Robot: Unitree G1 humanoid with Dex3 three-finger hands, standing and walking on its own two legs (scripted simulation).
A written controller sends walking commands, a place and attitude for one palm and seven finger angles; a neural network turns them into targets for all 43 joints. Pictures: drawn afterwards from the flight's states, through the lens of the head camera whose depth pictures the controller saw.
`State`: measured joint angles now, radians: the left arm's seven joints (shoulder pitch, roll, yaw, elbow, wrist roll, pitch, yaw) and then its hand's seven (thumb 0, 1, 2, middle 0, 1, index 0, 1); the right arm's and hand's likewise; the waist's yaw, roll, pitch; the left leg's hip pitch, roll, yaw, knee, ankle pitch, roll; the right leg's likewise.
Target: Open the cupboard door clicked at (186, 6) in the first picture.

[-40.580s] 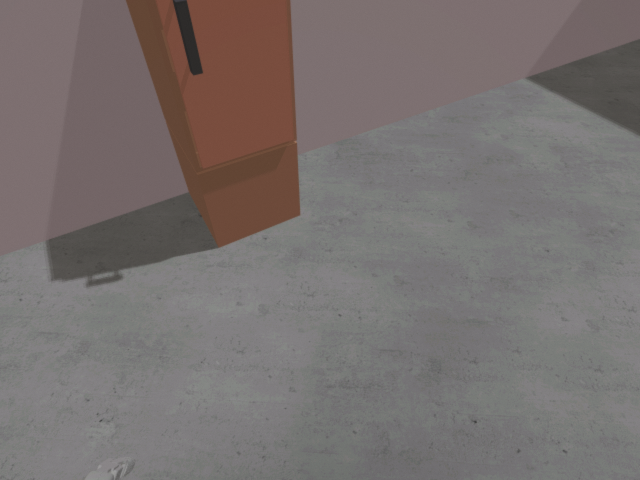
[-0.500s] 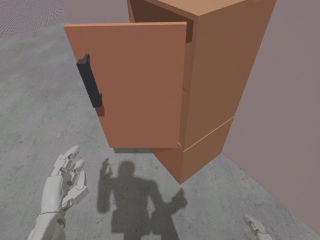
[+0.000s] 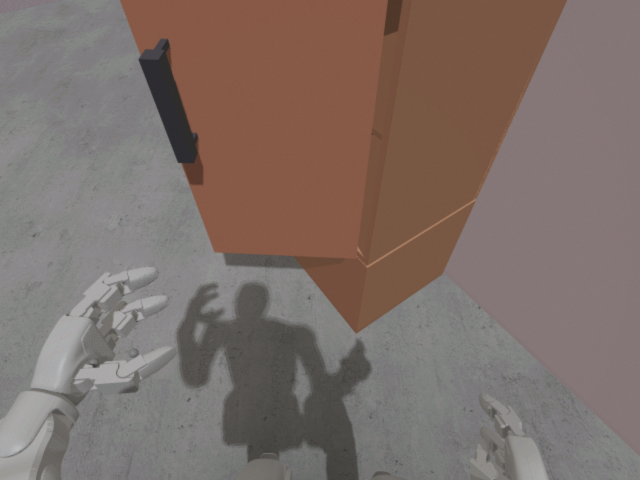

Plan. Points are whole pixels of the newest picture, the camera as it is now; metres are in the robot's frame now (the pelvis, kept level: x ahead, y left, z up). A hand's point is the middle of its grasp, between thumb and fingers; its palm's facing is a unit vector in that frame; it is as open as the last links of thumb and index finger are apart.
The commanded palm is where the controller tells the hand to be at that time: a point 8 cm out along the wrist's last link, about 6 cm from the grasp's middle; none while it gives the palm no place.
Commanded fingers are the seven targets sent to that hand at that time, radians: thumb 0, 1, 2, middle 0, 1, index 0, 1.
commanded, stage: raise the hand with hooked fingers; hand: left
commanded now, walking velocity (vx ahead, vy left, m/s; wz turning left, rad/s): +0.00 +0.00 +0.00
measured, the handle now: (176, 104) +0.61 +0.25 +0.13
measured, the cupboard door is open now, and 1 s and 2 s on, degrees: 52 52 52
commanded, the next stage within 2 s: move the hooked fingers beside the handle in 1.36 s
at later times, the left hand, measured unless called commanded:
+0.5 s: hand (40, 292) +0.28 +0.31 +0.13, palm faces +0.04 -1.00 -0.06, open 13.4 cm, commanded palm +0.25 +0.35 +0.12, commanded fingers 0.00 -0.50 0.30 -0.30 -1.20 -0.30 -1.20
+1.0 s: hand (27, 253) +0.31 +0.32 +0.15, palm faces +0.00 -1.00 -0.04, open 14.0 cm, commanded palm +0.27 +0.36 +0.16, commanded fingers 0.00 -0.50 0.30 -0.30 -1.20 -0.30 -1.20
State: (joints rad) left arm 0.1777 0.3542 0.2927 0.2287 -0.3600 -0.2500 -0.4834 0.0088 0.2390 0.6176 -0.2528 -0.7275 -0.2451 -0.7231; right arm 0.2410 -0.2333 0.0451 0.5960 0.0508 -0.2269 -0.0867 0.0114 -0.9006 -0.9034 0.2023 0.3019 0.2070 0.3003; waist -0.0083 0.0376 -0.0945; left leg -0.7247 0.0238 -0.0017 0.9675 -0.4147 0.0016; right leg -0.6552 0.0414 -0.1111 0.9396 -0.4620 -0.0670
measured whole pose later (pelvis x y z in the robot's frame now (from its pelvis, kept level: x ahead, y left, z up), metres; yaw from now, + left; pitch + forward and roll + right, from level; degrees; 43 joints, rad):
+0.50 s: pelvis +0.02 +0.05 +0.03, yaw +0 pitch +6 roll -3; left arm 0.09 0.37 0.34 0.15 -0.34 -0.22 -0.39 0.00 -0.34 0.37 -0.29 -1.10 -0.29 -1.10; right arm 0.26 -0.25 0.05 0.57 0.05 -0.24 -0.08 0.01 -0.90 -0.90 0.20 0.30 0.21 0.30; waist 0.02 0.03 -0.09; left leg -0.54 -0.02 0.03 0.80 -0.37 0.07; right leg -0.45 0.00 -0.08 0.73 -0.39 0.00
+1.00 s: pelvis +0.02 +0.04 +0.04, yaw +0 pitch +4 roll -2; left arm -0.11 0.47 0.41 0.36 -0.34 -0.05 -0.50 -0.01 -0.50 0.30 -0.30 -1.20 -0.29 -1.20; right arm 0.29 -0.28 0.06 0.59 0.07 -0.20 -0.10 0.01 -0.90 -0.90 0.20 0.30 0.21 0.30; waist 0.02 0.04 -0.05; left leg -0.42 -0.02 0.03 0.65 -0.30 0.06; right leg -0.34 0.01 -0.08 0.59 -0.32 -0.01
